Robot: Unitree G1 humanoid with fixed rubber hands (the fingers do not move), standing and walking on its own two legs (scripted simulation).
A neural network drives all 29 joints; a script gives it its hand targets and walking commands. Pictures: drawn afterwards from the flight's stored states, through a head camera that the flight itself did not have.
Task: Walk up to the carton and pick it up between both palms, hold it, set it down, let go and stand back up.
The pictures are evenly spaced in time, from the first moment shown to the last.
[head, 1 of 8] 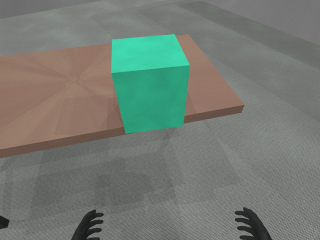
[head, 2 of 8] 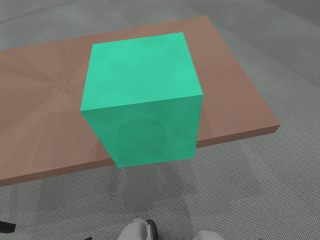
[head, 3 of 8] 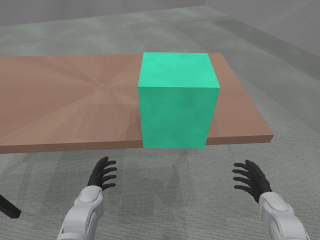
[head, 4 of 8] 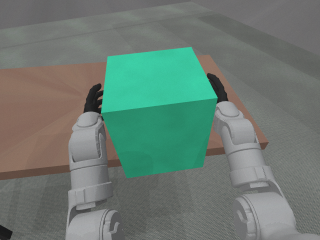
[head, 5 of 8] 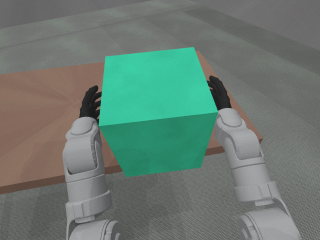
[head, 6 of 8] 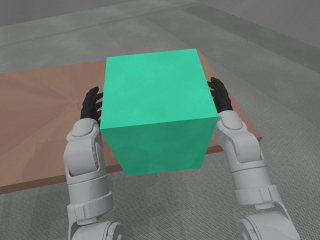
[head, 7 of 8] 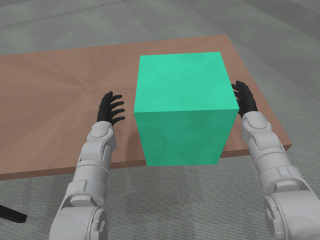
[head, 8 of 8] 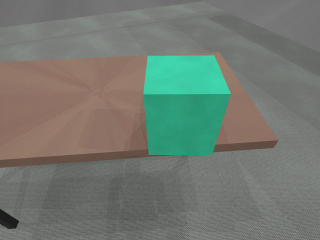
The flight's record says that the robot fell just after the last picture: no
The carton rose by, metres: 0.09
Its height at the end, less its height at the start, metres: +0.00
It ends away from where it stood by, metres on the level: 0.03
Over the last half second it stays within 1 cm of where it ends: yes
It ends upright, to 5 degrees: yes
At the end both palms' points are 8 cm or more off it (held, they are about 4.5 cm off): yes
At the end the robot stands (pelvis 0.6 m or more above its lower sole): yes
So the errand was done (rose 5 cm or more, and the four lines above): yes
